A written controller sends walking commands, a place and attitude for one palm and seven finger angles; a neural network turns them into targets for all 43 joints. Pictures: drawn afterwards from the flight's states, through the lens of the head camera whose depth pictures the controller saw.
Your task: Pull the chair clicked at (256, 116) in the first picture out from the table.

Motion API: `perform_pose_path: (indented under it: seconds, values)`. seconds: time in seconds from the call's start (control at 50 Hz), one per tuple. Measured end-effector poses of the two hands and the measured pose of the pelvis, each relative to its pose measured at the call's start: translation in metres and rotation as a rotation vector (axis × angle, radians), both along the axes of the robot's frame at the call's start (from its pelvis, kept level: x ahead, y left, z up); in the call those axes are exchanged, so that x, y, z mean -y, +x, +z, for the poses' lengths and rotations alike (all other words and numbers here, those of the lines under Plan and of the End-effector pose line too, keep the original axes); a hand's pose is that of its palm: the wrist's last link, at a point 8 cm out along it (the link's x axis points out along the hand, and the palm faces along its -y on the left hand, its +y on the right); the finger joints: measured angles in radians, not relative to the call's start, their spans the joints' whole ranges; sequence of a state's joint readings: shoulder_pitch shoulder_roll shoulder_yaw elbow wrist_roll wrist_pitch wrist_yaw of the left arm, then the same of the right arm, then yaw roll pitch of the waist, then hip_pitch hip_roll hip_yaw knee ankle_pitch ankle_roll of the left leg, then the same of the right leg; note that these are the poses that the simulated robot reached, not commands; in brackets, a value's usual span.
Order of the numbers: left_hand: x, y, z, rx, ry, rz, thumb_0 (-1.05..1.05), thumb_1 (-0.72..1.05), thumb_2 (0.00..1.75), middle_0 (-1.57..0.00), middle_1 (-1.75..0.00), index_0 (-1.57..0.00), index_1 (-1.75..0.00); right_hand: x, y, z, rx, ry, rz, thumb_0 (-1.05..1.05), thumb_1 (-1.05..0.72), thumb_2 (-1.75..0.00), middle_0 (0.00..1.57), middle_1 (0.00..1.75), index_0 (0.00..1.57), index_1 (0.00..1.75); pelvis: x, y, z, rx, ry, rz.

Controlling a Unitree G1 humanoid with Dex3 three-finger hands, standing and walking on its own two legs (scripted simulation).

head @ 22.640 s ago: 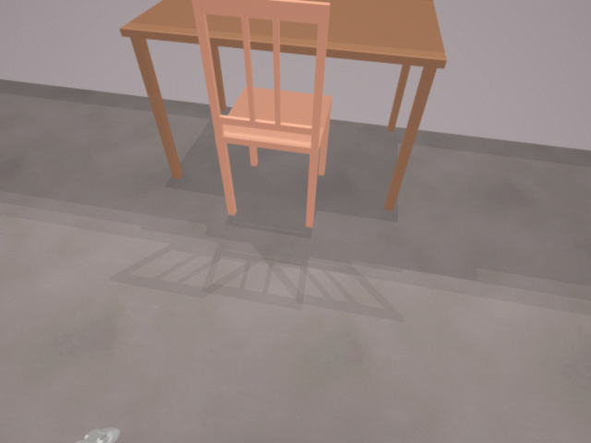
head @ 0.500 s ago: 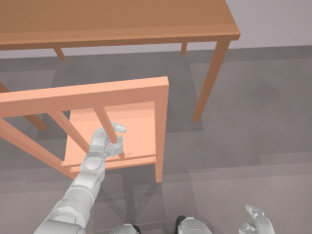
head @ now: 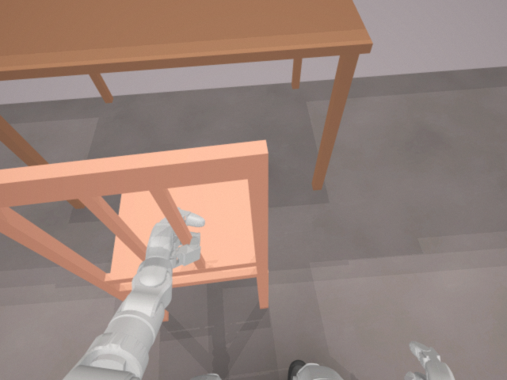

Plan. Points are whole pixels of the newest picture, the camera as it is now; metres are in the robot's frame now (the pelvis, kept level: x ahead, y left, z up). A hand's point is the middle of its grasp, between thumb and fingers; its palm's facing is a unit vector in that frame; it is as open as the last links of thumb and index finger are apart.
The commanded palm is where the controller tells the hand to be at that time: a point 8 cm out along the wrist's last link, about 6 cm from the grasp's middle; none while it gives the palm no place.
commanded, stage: step backward, pulling the chair out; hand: left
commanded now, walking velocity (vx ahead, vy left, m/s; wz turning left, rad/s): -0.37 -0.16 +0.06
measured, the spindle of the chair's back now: (132, 241) +0.36 +0.23 -0.06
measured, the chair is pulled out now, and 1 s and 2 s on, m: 0.32 0.55 0.58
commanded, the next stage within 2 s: stop walking, hand still on the chair in 0.76 s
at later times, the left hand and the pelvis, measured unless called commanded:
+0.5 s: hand (195, 310) +0.23 +0.10 -0.06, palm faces -0.03 -0.98 -0.20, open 5.2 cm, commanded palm +0.21 +0.15 -0.06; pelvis -0.11 -0.01 +0.00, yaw +1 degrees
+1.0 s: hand out of the picture +0.11 +0.10 -0.06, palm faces -0.05 -0.98 -0.19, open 5.1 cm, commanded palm +0.10 +0.15 -0.04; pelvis -0.21 -0.01 +0.00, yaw +0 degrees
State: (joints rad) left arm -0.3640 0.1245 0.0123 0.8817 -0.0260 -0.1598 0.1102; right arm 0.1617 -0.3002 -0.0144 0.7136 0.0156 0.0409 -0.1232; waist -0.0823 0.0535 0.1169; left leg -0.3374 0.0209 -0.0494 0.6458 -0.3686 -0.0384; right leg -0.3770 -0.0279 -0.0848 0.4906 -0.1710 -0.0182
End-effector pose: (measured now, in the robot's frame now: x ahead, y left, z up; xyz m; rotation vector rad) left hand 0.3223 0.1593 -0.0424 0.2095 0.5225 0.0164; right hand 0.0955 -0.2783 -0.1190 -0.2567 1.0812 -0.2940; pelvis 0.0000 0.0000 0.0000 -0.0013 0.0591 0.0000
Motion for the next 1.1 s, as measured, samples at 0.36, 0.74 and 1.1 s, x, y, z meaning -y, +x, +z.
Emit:
perform_pose_path:
  seconds: [0.36,0.74,1.1]
  values:
    - [0.003,-0.081,0.001,0.01,0.002,0.022,0.04,0.71,0.8,-0.29,-1.14,-0.5,-1.45,-0.037,-0.069,-0.014,-0.003,0.17,0.036,0.01,-0.9,-0.89,0.21,0.3,0.2,0.3,0.019,-0.073,0.001,0.033,-0.024,-0.024]
    - [0.002,-0.171,0.002,0.013,-0.04,-0.058,0.02,0.75,0.79,-0.21,-1.2,-0.5,-1.45,-0.029,-0.148,0.012,0.025,0.029,0.054,0.01,-0.9,-0.89,0.2,0.3,0.19,0.3,-0.006,-0.161,0.002,0.026,-0.004,0.003]
    - [0.011,-0.24,0.004,-0.013,-0.019,-0.029,0.03,0.72,0.8,-0.26,-1.18,-0.5,-1.45,-0.018,-0.226,-0.003,0.044,0.052,0.014,0.01,-0.9,-0.89,0.21,0.3,0.2,0.3,0.001,-0.227,-0.004,0.086,0.007,-0.002]
